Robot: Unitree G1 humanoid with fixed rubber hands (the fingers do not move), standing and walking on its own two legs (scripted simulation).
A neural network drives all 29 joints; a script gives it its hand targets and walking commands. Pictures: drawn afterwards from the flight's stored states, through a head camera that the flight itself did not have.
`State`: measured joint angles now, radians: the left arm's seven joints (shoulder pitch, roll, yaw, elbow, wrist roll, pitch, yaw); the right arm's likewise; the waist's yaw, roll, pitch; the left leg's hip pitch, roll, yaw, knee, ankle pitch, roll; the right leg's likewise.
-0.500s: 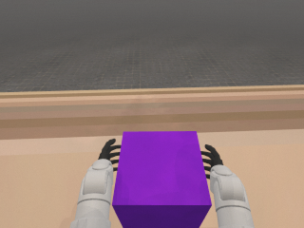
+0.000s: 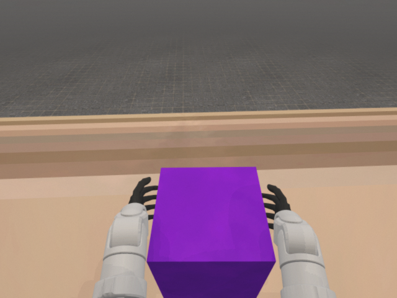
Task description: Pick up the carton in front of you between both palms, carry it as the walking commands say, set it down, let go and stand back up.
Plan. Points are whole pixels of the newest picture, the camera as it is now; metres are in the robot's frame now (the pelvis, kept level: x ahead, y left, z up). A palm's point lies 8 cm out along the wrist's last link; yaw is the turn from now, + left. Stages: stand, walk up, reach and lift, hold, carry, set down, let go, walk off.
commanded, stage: hold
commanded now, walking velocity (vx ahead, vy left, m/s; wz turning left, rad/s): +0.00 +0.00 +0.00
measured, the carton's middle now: (208, 236) +0.29 +0.00 -0.03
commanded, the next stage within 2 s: carry in 0.28 s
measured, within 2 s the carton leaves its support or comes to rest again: neither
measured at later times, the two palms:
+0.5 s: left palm (130, 196) +0.32 +0.17 +0.07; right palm (271, 200) +0.32 -0.13 +0.07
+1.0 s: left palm (131, 140) +0.50 +0.21 +0.08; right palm (242, 138) +0.52 -0.09 +0.08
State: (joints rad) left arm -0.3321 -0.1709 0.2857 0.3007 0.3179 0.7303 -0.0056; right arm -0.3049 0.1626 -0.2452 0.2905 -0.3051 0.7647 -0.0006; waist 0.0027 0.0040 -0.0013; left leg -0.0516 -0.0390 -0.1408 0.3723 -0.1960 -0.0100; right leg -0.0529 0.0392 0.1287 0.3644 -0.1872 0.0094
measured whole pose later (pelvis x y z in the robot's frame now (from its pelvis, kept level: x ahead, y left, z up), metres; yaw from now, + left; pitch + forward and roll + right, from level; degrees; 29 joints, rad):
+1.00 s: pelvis +0.28 +0.04 -0.01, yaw +2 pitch +4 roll +1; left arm 0.02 -0.13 0.05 -0.53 0.02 1.19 0.15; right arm 0.04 0.13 -0.05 -0.53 -0.02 1.21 -0.14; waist 0.05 -0.04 -0.14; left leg -0.53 0.06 0.19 0.56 -0.18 0.01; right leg 0.01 -0.07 -0.16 0.33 -0.41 0.04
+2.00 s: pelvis +0.90 +0.06 -0.03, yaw +0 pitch +5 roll +0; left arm -0.46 -0.12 0.24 -0.08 0.05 0.97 0.13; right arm -0.45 0.12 -0.24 -0.11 -0.05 1.00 -0.15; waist 0.00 -0.01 -0.01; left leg -0.56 0.01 0.11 0.67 -0.09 0.10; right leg -0.19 0.02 -0.16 0.61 -0.47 -0.08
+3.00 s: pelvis +1.60 +0.04 -0.26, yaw +11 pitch +3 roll +2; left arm -0.31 -0.16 0.28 -0.06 0.12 0.92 0.16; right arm -0.40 0.10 -0.15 0.01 0.03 0.94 -0.23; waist -0.20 0.01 0.00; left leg -0.36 -0.20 -0.03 0.79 -0.47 0.15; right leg -0.67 0.00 0.12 1.14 -0.35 0.02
